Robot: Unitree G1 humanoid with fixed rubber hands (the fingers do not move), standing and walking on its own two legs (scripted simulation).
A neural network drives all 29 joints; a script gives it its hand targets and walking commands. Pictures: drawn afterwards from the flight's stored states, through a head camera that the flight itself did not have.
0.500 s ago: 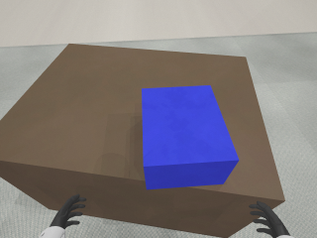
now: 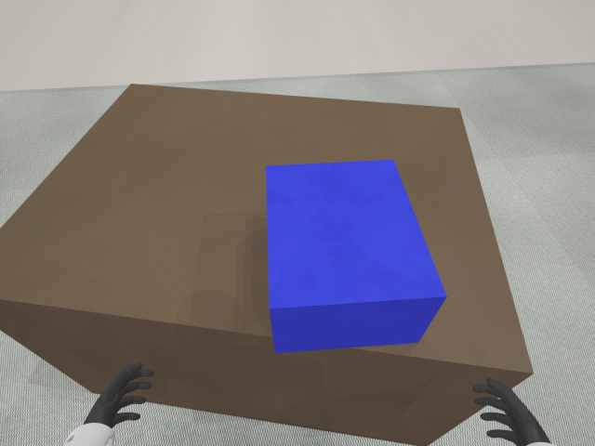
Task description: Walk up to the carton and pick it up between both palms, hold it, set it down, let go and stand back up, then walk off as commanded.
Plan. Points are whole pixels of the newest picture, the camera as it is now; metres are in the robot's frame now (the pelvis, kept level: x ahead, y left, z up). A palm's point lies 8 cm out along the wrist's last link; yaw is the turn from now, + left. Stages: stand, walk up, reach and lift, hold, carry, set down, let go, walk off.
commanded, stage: stand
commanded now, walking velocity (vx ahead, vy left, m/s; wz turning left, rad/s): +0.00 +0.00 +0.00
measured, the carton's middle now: (338, 249) +0.43 -0.05 -0.04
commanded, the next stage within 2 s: walk up in 1.04 s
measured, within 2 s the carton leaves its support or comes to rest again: neither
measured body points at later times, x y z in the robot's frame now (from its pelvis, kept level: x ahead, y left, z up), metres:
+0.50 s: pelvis +0.00 -0.01 +0.00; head +0.00 -0.01 +0.45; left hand +0.17 +0.28 -0.06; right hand +0.14 -0.30 -0.08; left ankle +0.02 +0.12 -0.72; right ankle +0.02 -0.12 -0.72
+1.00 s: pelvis -0.01 +0.00 +0.01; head -0.01 -0.01 +0.46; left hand +0.16 +0.28 -0.06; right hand +0.12 -0.30 -0.08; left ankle +0.02 +0.12 -0.72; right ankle +0.02 -0.12 -0.72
